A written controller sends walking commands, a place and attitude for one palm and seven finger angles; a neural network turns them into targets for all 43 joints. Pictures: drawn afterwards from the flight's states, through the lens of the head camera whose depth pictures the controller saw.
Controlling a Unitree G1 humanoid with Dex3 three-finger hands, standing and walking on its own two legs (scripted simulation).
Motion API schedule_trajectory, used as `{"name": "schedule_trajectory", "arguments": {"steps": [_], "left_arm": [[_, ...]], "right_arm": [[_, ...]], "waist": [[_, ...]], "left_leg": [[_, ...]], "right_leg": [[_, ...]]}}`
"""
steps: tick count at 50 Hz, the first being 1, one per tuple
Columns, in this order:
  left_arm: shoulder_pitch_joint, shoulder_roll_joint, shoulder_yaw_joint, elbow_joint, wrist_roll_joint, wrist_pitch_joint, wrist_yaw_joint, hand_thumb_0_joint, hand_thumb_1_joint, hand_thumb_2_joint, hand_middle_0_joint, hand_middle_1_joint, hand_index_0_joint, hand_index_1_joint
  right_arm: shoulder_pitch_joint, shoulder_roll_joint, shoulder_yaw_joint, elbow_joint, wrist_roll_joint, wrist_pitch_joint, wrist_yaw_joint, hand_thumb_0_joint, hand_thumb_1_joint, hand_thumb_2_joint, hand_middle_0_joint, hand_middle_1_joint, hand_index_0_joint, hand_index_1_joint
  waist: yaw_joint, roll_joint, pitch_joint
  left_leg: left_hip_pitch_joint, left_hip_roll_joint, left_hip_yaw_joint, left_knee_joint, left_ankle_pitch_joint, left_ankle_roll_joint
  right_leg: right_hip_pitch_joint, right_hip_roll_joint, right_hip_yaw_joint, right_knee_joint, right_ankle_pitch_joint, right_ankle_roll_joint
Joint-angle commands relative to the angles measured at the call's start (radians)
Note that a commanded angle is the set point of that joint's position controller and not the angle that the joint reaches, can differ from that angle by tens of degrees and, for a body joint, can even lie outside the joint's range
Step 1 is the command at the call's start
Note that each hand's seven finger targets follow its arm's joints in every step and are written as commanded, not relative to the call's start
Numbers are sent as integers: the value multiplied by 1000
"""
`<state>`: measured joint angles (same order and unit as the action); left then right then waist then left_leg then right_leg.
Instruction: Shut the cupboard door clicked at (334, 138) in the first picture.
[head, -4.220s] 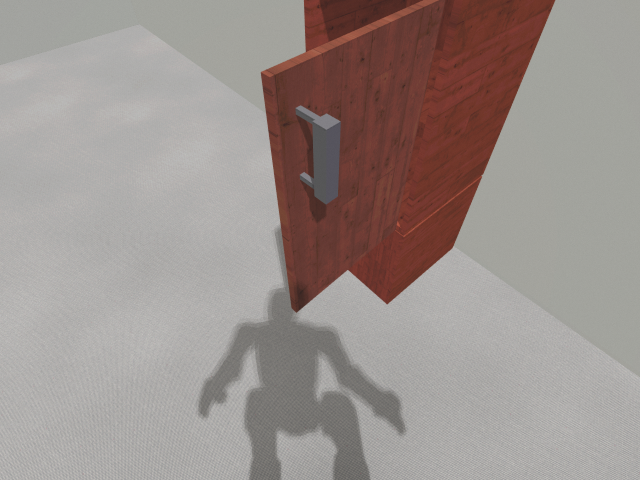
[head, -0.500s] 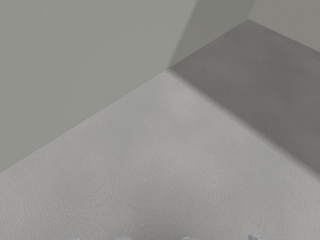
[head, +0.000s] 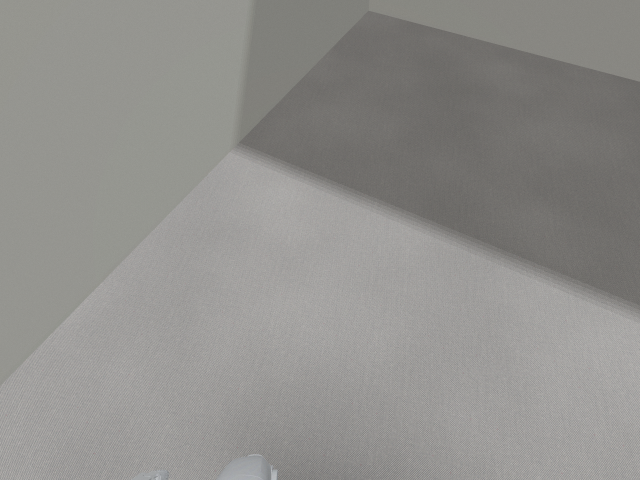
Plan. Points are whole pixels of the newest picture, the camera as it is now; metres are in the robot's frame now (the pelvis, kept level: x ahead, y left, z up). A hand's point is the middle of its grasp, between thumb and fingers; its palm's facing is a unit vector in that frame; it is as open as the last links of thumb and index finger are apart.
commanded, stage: walk around to get in front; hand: left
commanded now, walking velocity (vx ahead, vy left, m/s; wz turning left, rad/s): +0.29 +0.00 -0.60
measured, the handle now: out of the picture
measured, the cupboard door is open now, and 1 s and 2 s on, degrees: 93 93 93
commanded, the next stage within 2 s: walk to a spot facing it in 1.24 s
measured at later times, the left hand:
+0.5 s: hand (282, 334) +0.34 +0.09 -0.17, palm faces -0.31 -0.92 -0.23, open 7.4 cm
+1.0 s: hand (354, 232) +0.56 -0.03 -0.16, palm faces -0.50 -0.85 -0.18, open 7.4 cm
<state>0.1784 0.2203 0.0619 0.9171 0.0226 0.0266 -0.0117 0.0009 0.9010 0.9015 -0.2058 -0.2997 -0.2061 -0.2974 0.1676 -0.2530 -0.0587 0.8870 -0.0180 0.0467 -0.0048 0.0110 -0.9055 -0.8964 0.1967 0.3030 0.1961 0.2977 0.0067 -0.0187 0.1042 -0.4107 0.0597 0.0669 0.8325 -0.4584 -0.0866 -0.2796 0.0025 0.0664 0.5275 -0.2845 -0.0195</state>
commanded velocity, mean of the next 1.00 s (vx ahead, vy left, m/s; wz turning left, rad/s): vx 0.35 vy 0.00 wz -0.39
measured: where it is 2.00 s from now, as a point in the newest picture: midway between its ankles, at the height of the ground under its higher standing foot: (436, 312)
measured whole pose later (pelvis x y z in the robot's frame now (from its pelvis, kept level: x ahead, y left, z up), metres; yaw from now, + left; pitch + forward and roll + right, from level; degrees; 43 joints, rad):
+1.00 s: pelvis +0.37 -0.15 +0.00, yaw -29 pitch +2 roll +0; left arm 0.13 0.21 0.06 0.98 0.03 -0.01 -0.06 0.00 0.91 0.90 -0.20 -0.30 -0.20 -0.30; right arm 0.38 -0.18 -0.04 1.03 -0.05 -0.04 0.01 0.01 -0.92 -0.90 0.20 0.30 0.20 0.30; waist -0.03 0.02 0.06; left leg -0.06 0.14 0.21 0.42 -0.36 -0.07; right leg -0.46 -0.07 -0.11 0.67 -0.26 -0.02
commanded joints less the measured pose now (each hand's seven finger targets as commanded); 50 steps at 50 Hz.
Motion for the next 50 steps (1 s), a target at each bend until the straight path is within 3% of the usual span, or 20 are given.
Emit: {"name": "schedule_trajectory", "arguments": {"steps": [1,2,4,5,7,10,16,18,19,20,21,24,33,34,35,36,37,43,47,50], "left_arm": [[5,209,60,-56,1,-25,4,0,900,900,-200,-300,-200,-300],[-33,183,53,-69,-4,-24,-3,0,900,900,-200,-300,-200,-300],[-105,85,25,-140,-10,-29,-21,0,900,900,-200,-300,-200,-300],[-178,115,35,-161,0,-32,-30,0,900,900,-200,-300,-200,-300],[-164,93,41,-129,14,-41,-51,0,900,900,-200,-300,-200,-300],[-156,50,23,-115,10,-27,-70,0,900,900,-200,-300,-200,-300],[-158,48,15,-105,3,-31,-72,0,900,900,-200,-300,-200,-300],[46,105,38,-39,8,-40,-61,0,900,900,-200,-300,-200,-300],[226,209,66,7,15,-53,-43,0,900,900,-200,-300,-200,-300],[325,325,93,31,0,-59,-22,0,900,900,-200,-300,-200,-300],[268,315,91,22,-16,-56,-7,0,900,900,-200,-300,-200,-300],[0,182,47,-45,-2,-57,8,0,900,900,-200,-300,-200,-300],[-3,151,42,1,-5,-75,-12,0,900,900,-200,-300,-200,-300],[0,112,34,0,-3,-74,-14,0,900,900,-200,-300,-200,-300],[22,48,19,-19,-12,-73,-21,0,900,900,-200,-300,-200,-300],[-34,51,12,-51,-7,-83,-21,0,900,900,-200,-300,-200,-300],[-104,57,16,-74,-2,-89,-23,0,900,900,-200,-300,-200,-300],[-97,-4,-4,-23,4,-62,-47,0,900,900,-200,-300,-200,-300],[-92,0,-2,-7,5,-63,-48,0,900,900,-200,-300,-200,-300],[119,73,25,66,11,-71,-35,0,900,900,-200,-300,-200,-300]], "right_arm": [[54,-57,-8,-61,2,-62,-4,0,-900,-900,200,300,200,300],[118,-88,-15,-37,-1,-69,-11,0,-900,-900,200,300,200,300],[294,-255,-50,-13,-27,-81,-25,0,-900,-900,200,300,200,300],[278,-248,-43,-16,-28,-78,-27,0,-900,-900,200,300,200,300],[198,-178,-26,-36,-31,-94,-16,0,-900,-900,200,300,200,300],[196,-130,-12,-17,-27,-102,-22,0,-900,-900,200,300,200,300],[221,-164,-25,6,-29,-96,-9,0,-900,-900,200,300,200,300],[159,-168,-21,-4,-19,-90,-3,0,-900,-900,200,300,200,300],[111,-116,-6,-39,-1,-93,11,0,-900,-900,200,300,200,300],[48,-56,9,-95,13,-95,12,0,-900,-900,200,300,200,300],[8,-99,0,-90,10,-91,8,0,-900,-900,200,300,200,300],[55,-82,-12,-29,-6,-75,7,0,-900,-900,200,300,200,300],[162,-44,-3,27,-14,-104,17,0,-900,-900,200,300,200,300],[241,-91,-18,49,-16,-112,9,0,-900,-900,200,300,200,300],[351,-203,-44,66,-35,-120,-1,0,-900,-900,200,300,200,300],[404,-228,-45,71,-39,-111,-9,0,-900,-900,200,300,200,300],[366,-212,-43,53,-34,-104,-9,0,-900,-900,200,300,200,300],[263,-88,-10,78,-28,-130,-12,0,-900,-900,200,300,200,300],[257,-103,-19,100,-27,-111,-1,0,-900,-900,200,300,200,300],[210,-88,-10,105,-16,-98,9,0,-900,-900,200,300,200,300]], "waist": [[-13,-138,-150],[-54,-75,-133],[-140,371,-140],[-136,235,-53],[-81,112,-14],[-60,228,-27],[-46,190,-101],[75,77,-156],[163,-132,-241],[190,-357,-266],[158,-231,-195],[6,-151,-112],[-63,-21,-117],[-95,99,-160],[-138,351,-207],[-165,349,-205],[-151,191,-115],[-56,190,-84],[-49,150,-95],[70,35,-137]], "left_leg": [[167,-46,27,-299,112,18],[353,-18,13,-411,148,30],[509,445,-536,-645,-179,202],[405,500,-552,-686,-195,267],[315,377,-374,-661,-10,226],[374,282,-83,-597,309,163],[332,279,115,-479,451,138],[169,222,185,-201,512,96],[-91,134,244,102,369,55],[-328,10,139,413,-161,23],[-397,67,-43,508,-112,39],[-196,134,-56,346,46,19],[262,4,74,-336,283,17],[401,66,-27,-398,199,43],[537,315,-366,-514,49,145],[558,463,-553,-611,6,250],[479,483,-552,-620,49,291],[356,269,0,-585,512,156],[311,257,68,-559,387,155],[145,177,157,-291,400,101]], "right_leg": [[27,-164,268,-130,-23,-127],[-146,-117,230,-74,-124,-82],[-476,55,-68,437,-358,21],[-505,-45,-12,566,-302,14],[-473,-79,-32,624,-149,24],[-435,-93,-100,513,-64,43],[-127,-27,-229,160,-33,13],[208,26,-247,48,12,-27],[488,-153,34,-65,-152,-111],[542,-421,525,-262,-125,-217],[467,-425,524,-305,-181,-244],[88,-313,230,-317,-167,-168],[-56,-159,61,-161,-86,-105],[-138,-101,32,8,-77,-71],[-324,17,-103,320,-191,-18],[-433,24,-85,570,-300,-13],[-487,-55,-34,677,-243,-19],[-328,-106,-114,406,-26,17],[-124,-48,-211,138,21,9],[234,-15,-201,18,57,-33]]}}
